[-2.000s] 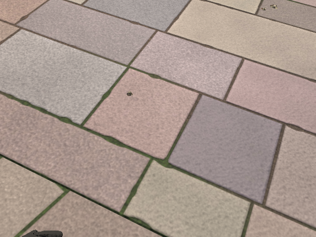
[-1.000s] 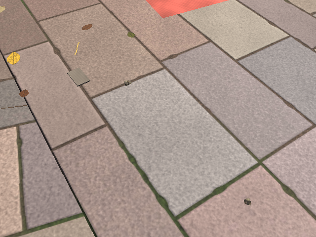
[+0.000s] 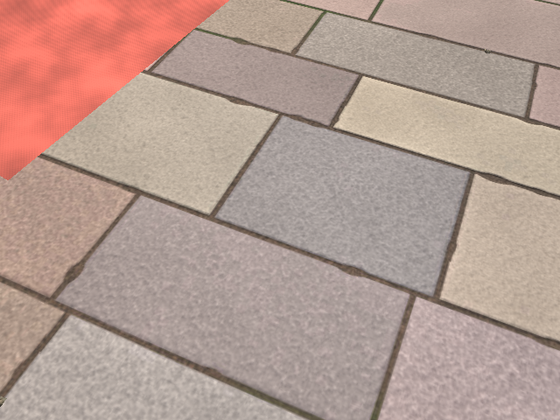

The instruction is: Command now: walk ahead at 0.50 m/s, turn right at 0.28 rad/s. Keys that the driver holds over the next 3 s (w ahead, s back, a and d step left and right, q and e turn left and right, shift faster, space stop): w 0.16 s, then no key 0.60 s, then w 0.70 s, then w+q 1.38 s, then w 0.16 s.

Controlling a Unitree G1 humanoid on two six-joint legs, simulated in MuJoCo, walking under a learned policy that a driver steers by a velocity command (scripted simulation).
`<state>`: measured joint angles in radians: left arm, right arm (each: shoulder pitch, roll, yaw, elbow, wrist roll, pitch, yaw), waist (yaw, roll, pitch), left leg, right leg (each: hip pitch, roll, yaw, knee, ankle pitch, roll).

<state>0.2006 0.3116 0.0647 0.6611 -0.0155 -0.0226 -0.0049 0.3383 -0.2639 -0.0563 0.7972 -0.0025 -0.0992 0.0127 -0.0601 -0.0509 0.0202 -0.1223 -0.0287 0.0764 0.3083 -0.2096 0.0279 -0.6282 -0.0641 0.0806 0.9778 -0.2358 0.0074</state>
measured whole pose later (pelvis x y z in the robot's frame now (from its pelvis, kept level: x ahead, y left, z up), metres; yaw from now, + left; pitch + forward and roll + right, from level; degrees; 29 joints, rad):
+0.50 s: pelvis +0.22 -0.06 +0.00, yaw -3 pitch +1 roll -1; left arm 0.20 0.25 0.04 0.78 0.02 -0.05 -0.02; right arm 0.16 -0.30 -0.04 0.83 -0.01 -0.02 -0.03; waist 0.01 0.05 0.05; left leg -0.50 0.09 -0.04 0.81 -0.28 -0.07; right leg -0.25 0.06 -0.04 0.36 -0.13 -0.07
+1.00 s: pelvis +0.32 -0.03 -0.02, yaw -2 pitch +0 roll -1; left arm 0.29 0.26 0.05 0.96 -0.02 -0.05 0.01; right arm 0.21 -0.25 -0.04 0.96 0.02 -0.07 0.00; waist 0.01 0.00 -0.01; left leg -0.29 0.02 0.00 0.68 -0.36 0.04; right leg -0.16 0.01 -0.03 0.57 -0.41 -0.02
